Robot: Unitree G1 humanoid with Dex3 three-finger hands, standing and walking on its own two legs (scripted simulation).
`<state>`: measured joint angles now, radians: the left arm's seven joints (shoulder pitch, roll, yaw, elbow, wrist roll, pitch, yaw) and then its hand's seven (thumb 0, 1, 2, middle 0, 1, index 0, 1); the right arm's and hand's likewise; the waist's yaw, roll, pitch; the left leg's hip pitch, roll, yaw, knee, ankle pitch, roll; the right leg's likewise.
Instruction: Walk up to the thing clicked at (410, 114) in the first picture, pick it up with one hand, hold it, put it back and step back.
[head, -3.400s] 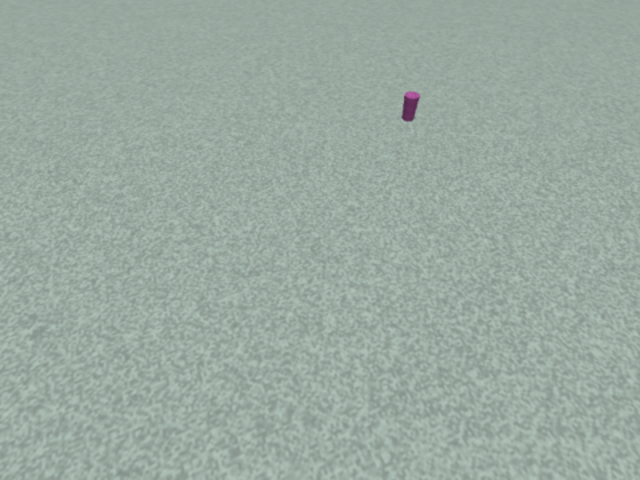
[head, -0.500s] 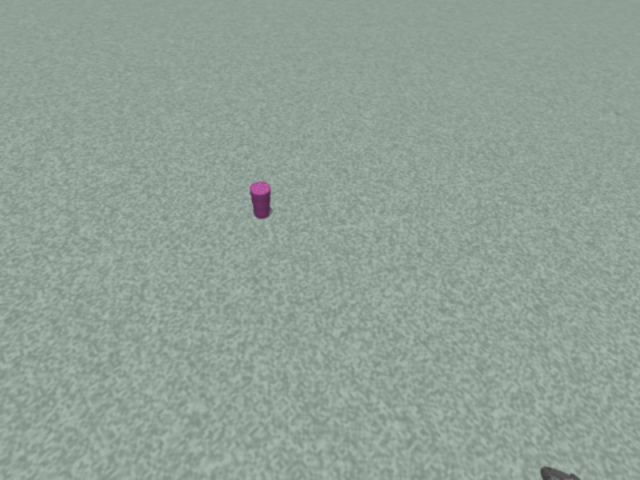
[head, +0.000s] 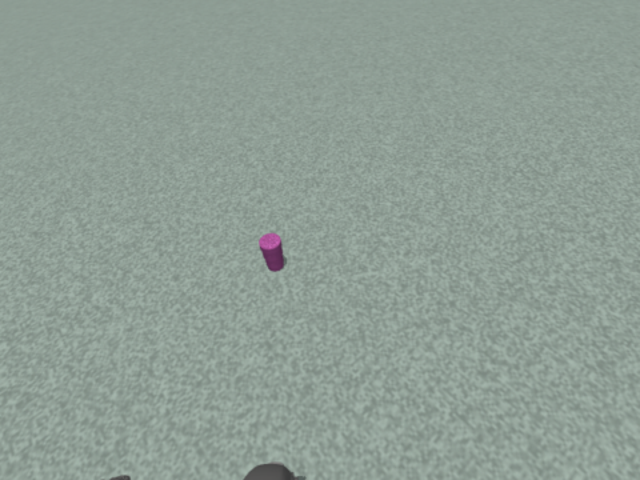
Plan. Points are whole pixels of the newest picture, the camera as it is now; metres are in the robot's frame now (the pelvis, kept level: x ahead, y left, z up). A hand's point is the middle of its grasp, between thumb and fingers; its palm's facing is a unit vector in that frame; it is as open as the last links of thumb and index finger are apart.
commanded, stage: walk up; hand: left
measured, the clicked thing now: (272, 253) +1.04 +0.30 -0.70
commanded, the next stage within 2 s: none
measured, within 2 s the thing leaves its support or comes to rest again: neither
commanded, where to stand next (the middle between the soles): +0.72 +0.08 m, yaw +0 degrees
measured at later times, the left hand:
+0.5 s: hand (133, 416) +0.25 +0.34 -0.16, palm faces -0.02 -0.94 -0.33, open 7.4 cm
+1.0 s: hand (192, 284) +0.48 +0.29 -0.12, palm faces +0.00 -0.92 -0.39, open 7.4 cm
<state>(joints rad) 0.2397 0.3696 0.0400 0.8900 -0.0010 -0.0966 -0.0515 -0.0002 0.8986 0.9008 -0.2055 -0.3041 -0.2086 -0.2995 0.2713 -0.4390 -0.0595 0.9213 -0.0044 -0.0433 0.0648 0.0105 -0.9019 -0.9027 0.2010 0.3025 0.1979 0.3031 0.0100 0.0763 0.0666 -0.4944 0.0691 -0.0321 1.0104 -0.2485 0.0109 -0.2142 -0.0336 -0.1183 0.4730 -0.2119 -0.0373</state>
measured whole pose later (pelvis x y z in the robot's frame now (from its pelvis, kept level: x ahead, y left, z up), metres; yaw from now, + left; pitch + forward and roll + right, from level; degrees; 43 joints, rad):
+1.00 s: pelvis +0.40 +0.03 +0.00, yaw +1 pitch -3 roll +0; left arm 0.26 0.37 0.04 0.86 0.01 -0.08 -0.05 0.00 0.90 0.90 -0.21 -0.30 -0.21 -0.30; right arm 0.29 -0.43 -0.06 0.89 -0.01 -0.03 0.07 0.01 -0.90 -0.90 0.20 0.30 0.20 0.30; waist 0.01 0.06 0.07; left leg -0.47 0.08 0.00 0.90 -0.29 0.00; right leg -0.22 -0.02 -0.08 0.47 -0.20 -0.04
